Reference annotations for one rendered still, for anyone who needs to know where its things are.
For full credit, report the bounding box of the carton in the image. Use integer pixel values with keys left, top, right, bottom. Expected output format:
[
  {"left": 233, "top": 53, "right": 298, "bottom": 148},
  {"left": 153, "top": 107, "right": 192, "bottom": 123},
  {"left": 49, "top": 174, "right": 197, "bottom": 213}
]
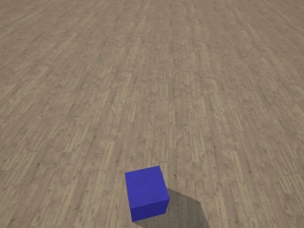
[{"left": 124, "top": 165, "right": 170, "bottom": 222}]

